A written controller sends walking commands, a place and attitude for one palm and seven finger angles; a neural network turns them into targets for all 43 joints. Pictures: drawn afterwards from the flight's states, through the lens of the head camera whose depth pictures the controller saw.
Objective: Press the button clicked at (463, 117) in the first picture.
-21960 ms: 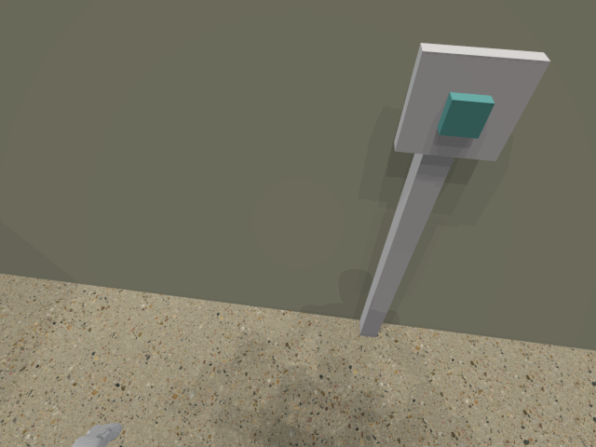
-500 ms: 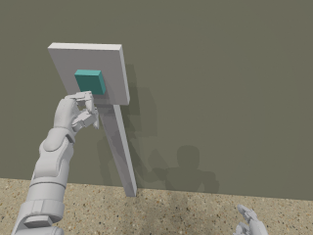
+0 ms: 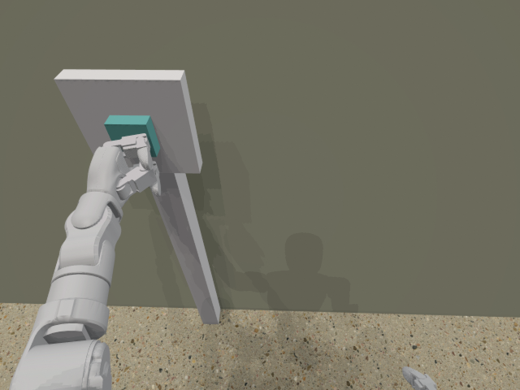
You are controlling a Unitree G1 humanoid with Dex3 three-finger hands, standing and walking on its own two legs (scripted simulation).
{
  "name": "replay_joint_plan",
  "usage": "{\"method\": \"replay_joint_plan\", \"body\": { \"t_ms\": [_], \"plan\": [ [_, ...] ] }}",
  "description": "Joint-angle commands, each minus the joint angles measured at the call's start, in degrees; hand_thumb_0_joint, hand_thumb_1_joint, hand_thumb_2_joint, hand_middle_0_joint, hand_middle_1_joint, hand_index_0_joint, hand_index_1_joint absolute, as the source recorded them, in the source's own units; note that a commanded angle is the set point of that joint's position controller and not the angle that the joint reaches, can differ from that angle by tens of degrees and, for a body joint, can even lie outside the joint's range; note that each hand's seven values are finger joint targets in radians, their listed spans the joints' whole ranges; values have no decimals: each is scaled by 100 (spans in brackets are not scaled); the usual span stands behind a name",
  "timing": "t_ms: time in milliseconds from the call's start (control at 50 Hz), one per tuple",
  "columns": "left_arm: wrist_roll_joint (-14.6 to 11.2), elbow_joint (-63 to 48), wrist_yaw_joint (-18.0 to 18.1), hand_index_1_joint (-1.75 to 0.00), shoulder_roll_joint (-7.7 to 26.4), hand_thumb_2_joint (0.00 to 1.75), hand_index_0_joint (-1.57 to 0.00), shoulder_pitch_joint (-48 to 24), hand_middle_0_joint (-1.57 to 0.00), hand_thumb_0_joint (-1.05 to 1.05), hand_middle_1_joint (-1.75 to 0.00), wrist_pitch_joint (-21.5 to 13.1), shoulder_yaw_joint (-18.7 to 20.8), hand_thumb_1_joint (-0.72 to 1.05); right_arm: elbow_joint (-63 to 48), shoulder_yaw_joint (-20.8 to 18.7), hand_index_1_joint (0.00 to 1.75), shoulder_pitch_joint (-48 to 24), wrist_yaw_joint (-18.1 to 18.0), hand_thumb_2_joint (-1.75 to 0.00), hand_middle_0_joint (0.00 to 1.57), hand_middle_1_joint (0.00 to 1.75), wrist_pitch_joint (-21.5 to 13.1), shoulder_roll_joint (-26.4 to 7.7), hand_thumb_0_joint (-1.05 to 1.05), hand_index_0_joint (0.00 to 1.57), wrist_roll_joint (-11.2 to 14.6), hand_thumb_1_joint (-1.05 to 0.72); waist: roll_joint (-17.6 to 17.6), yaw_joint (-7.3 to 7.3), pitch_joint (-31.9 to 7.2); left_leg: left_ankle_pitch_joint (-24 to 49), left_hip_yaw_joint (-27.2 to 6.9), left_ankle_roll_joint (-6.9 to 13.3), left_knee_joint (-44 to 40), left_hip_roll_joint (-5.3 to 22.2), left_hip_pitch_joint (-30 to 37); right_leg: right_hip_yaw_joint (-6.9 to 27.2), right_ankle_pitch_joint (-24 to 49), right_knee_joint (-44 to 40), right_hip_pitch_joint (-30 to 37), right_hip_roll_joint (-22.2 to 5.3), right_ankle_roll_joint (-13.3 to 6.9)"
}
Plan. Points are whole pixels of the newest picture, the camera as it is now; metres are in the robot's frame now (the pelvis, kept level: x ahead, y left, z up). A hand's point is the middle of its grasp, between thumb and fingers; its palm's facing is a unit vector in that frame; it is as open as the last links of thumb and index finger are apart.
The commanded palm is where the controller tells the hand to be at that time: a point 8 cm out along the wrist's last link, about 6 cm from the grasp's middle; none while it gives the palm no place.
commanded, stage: press the button with the knuckle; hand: left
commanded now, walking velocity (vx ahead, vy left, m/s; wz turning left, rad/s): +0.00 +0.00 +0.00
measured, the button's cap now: (134, 135) +0.46 +0.21 +0.17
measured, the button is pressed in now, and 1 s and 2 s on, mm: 0 13 0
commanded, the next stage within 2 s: hold the button down briefly in 0.46 s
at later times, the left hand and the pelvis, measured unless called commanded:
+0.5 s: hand (148, 165) +0.42 +0.18 +0.14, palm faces -0.03 -1.00 +0.00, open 2.8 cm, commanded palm +0.42 +0.24 +0.14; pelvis -0.02 +0.01 -0.01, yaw +1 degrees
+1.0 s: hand (147, 165) +0.42 +0.19 +0.14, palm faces -0.03 -1.00 +0.00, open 2.7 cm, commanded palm +0.42 +0.24 +0.14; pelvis -0.05 +0.01 -0.02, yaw +0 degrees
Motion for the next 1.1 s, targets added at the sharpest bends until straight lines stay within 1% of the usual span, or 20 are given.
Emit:
{"method": "replay_joint_plan", "body": {
  "t_ms": [0, 60, 120, 180, 220, 240, 280, 340, 360, 460, 500, 580, 660, 720, 780, 820, 920, 1000, 1040, 1080],
  "plan": [
    [-29, -1063, -52, -150, 1029, 90, -130, -2701, -130, 0, -150, -437, 79, 90, -776, -281, 30, -295, -43, -90, 20, 30, -266, -723, 0, 20, 22, -90, -11, -9, -1463, 1244, -91, 269, -243, -240, 1327, -18, 1998, -534, -346, 150, -44],
    [-46, -744, -11, -150, 1348, 90, -130, -2852, -130, 0, -150, -461, 371, 90, -697, -306, 30, -190, -57, -90, 20, 30, -253, -785, 0, 20, 12, -90, -321, -51, -1410, 1090, -101, 294, -213, -225, 1199, -2, 1866, -572, -421, 158, -12],
    [-23, -525, -21, -150, 1487, 90, -130, -3333, -130, 0, -150, -534, 391, 90, -626, -292, 30, -117, -80, -90, 20, 30, -222, -805, 0, 20, -1, -90, -479, -146, -1317, 873, -99, 320, -196, -240, 1033, 41, 1662, -603, -481, 147, 13],
    [50, -153, -38, -150, 1560, 90, -130, -3866, -130, 0, -150, -635, 345, 90, -547, -276, 30, -62, -98, -90, 20, 30, -221, -809, 0, 20, -1, -90, -179, -226, -1282, 638, -122, 299, -191, -231, 1004, 62, 1320, -599, -717, 127, 5],
    [82, -22, -48, -150, 1353, 90, -130, -4111, -130, 0, -150, -728, 154, 90, -522, -274, 30, 12, -74, -90, 20, 30, -247, -788, 0, 20, -6, -90, -13, -282, -1384, 654, -147, 298, -132, -238, 1092, 33, 1251, -568, -830, 142, -19],
    [93, 145, -45, -150, 1524, 90, -130, -4110, -130, 0, -150, -767, 309, 90, -495, -294, 30, 27, -71, -90, 20, 30, -261, -806, 0, 20, -10, -90, 85, -248, -1527, 643, -165, 284, -115, -220, 1137, 45, 1206, -542, -865, 140, -24],
    [100, 297, -78, -150, 1538, 90, -130, -4224, -130, 0, -150, -863, 299, 90, -484, -288, 30, 103, -65, -90, 20, 30, -273, -821, 0, 20, -21, -90, 98, -242, -1685, 739, -196, 270, -90, -216, 1176, 30, 1278, -483, -833, 147, -43],
    [29, 714, -132, -150, 1599, 90, -130, -4390, -130, 0, -150, -951, 361, 90, -439, -291, 30, 188, -62, -90, 20, 30, -287, -858, 0, 20, -12, -90, -310, -326, -1612, 566, -186, 299, -73, -195, 970, 37, 1173, -504, -873, 162, 3],
    [27, 847, -142, -150, 1624, 90, -130, -4625, -130, 0, -150, -984, 321, 90, -412, -282, 30, 194, -70, -90, 20, 30, -288, -865, 0, 20, -3, -90, -305, -380, -1449, 373, -193, 296, -88, -198, 846, 46, 990, -523, -965, 159, 13],
    [122, 1249, -97, -150, 1866, 90, -130, -5076, -130, 0, -150, -1190, 432, 90, -319, -279, 30, 344, -64, -90, 20, 30, -336, -903, 0, 20, -22, -90, -190, -435, -1443, 142, -245, 291, -63, -175, 732, 48, 678, -467, -1169, 159, 5],
    [110, 1428, -118, -150, 1760, 90, -130, -5218, -130, 0, -150, -1225, 300, 90, -302, -268, 30, 365, -62, -90, 20, 30, -358, -908, 0, 20, -7, -90, -134, -507, -1295, -125, -248, 286, -73, -177, 622, 52, 435, -487, -1335, 165, 13],
    [137, 1685, -128, -150, 2035, 90, -130, -5423, -130, 0, -150, -1317, 413, 90, -288, -260, 30, 447, -81, -90, 20, 30, -401, -963, 0, 20, -4, -90, -97, -534, -1356, -498, -276, 281, -77, -167, 406, 102, 103, -463, -1401, 152, 18],
    [142, 1780, -109, -150, 1760, 90, -130, -5610, -130, 0, -150, -1364, 211, 90, -273, -262, 30, 514, -66, -90, 20, 30, -477, -954, 0, 20, -19, -90, 82, -608, -1381, -800, -355, 254, -105, -146, 490, 41, -89, -395, -1678, 175, 11],
    [153, 1905, -66, -150, 1854, 90, -130, -5712, -130, 0, -150, -1378, 243, 90, -253, -261, 30, 596, -78, -90, 20, 30, -516, -1003, 0, 20, -25, -90, -39, -641, -1350, -1187, -422, 243, -150, -136, 303, 22, -343, -346, -1756, 181, 8],
    [151, 2000, -31, -150, 1663, 90, -130, -5768, -130, 0, -150, -1345, 45, 90, -238, -262, 30, 616, -90, -90, 20, 30, -596, -1021, 0, 20, -7, -90, -35, -720, -1285, -1428, -425, 240, -177, -117, 259, 31, -502, -330, -1930, 176, 35],
    [168, 2076, -2, -150, 1772, 90, -130, -5805, -130, 0, -150, -1332, 112, 90, -207, -250, 30, 687, -102, -90, 20, 30, -617, -1047, 0, 20, -28, -90, -166, -725, -1293, -1468, -449, 247, -167, -121, 133, 35, -529, -310, -1895, 180, 36],
    [235, 2076, -11, -150, 1954, 90, -130, -5755, -130, 0, -150, -1329, 274, 90, -212, -274, 30, 759, -76, -90, 20, 30, -685, -1050, 0, 20, -52, -90, 1, -625, -1535, -1423, -507, 231, -121, -124, 176, 12, -475, -211, -1863, 171, 2],
    [241, 2052, -27, -150, 1764, 90, -130, -5619, -130, 0, -150, -1270, 151, 90, -277, -279, 30, 697, -56, -90, 20, 30, -716, -1033, 0, 20, -41, -90, 100, -605, -1287, -1630, -530, 214, -154, -115, 136, -14, -577, -200, -2037, 167, -8],
    [239, 1912, -10, -150, 1852, 90, -130, -5418, -130, 0, -150, -1290, 297, 90, -336, -292, 30, 682, -36, -90, 20, 30, -737, -1028, 0, 20, -52, -90, 107, -495, -1451, -1490, -499, 225, -117, -124, 155, 2, -532, -190, -1898, 166, -21],
    [215, 1700, -29, -150, 1623, 90, -130, -5159, -130, 0, -150, -1287, 191, 90, -397, -309, 30, 639, -14, -90, 20, 30, -752, -992, 0, 20, -49, -90, 194, -422, -1625, -1306, -500, 216, -106, -127, 340, -28, -388, -159, -1842, 174, -43]
  ]
}}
